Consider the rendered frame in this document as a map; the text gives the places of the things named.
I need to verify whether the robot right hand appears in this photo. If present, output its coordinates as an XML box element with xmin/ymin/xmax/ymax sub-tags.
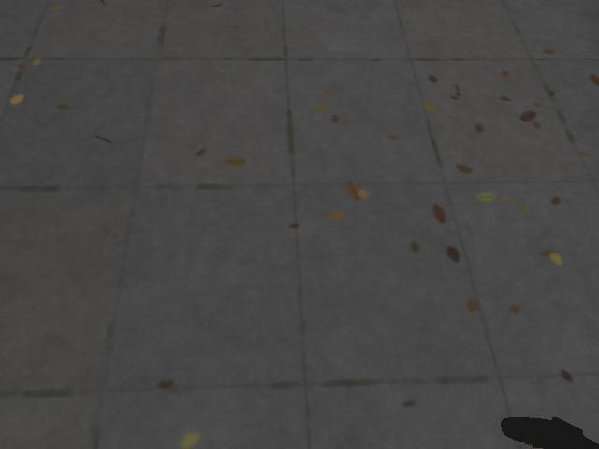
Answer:
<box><xmin>501</xmin><ymin>417</ymin><xmax>599</xmax><ymax>449</ymax></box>

